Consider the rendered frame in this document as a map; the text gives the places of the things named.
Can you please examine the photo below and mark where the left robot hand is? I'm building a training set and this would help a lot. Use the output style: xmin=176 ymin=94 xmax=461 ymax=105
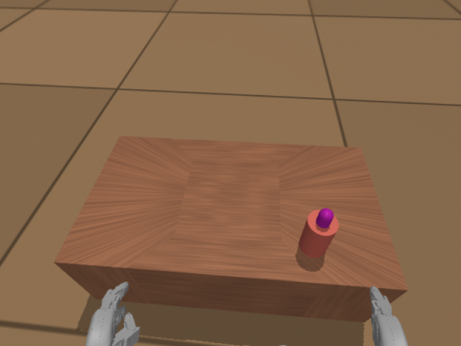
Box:
xmin=85 ymin=282 xmax=140 ymax=346

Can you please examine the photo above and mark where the right robot hand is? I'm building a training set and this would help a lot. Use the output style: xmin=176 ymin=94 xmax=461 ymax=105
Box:
xmin=370 ymin=286 xmax=408 ymax=346

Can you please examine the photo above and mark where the bottle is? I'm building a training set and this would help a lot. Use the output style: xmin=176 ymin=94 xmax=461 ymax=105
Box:
xmin=299 ymin=208 xmax=339 ymax=258

